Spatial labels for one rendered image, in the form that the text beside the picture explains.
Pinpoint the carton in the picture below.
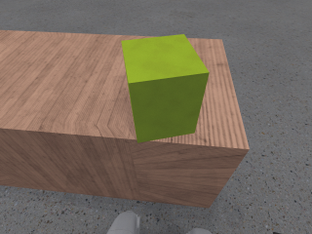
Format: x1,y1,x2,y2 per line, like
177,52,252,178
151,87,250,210
121,34,210,143

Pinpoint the robot left thigh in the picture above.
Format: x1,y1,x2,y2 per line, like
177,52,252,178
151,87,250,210
106,212,140,234

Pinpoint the pedestal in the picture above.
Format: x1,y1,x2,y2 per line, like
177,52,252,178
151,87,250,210
0,30,250,209

